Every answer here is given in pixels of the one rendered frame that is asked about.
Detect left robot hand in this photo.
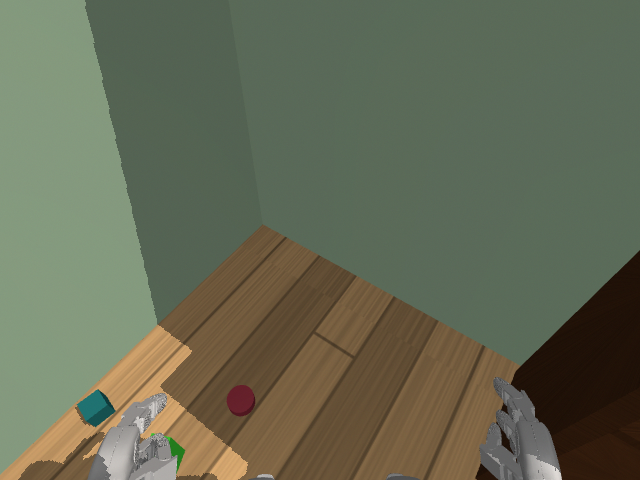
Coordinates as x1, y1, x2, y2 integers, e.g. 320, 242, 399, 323
87, 393, 178, 480

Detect bookshelf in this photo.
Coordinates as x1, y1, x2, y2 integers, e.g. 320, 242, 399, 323
475, 251, 640, 480

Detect right robot hand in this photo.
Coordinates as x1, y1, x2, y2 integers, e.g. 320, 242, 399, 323
479, 377, 562, 480

